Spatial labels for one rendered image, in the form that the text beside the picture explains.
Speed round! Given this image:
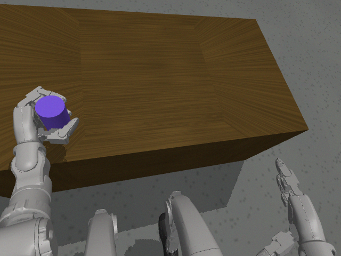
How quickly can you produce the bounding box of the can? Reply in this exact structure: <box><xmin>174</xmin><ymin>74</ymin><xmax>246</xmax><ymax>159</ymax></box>
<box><xmin>35</xmin><ymin>95</ymin><xmax>71</xmax><ymax>131</ymax></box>

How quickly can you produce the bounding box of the right robot hand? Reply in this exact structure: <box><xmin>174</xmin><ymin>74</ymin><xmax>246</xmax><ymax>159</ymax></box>
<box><xmin>256</xmin><ymin>158</ymin><xmax>326</xmax><ymax>256</ymax></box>

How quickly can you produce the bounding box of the left robot hand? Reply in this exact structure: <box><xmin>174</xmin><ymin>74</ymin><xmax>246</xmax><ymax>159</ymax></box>
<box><xmin>13</xmin><ymin>86</ymin><xmax>79</xmax><ymax>145</ymax></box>

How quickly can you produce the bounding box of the right robot foot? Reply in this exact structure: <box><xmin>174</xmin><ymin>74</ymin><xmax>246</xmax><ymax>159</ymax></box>
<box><xmin>158</xmin><ymin>213</ymin><xmax>178</xmax><ymax>256</ymax></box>

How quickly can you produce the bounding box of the left robot arm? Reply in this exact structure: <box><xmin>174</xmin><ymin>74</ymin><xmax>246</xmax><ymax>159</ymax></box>
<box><xmin>0</xmin><ymin>141</ymin><xmax>58</xmax><ymax>256</ymax></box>

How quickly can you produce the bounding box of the right robot arm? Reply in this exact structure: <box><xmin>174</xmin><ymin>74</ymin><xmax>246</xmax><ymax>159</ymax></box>
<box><xmin>298</xmin><ymin>240</ymin><xmax>337</xmax><ymax>256</ymax></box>

